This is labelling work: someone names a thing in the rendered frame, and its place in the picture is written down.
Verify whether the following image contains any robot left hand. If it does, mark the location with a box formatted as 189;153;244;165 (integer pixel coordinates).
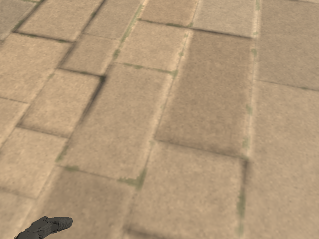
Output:
14;216;73;239

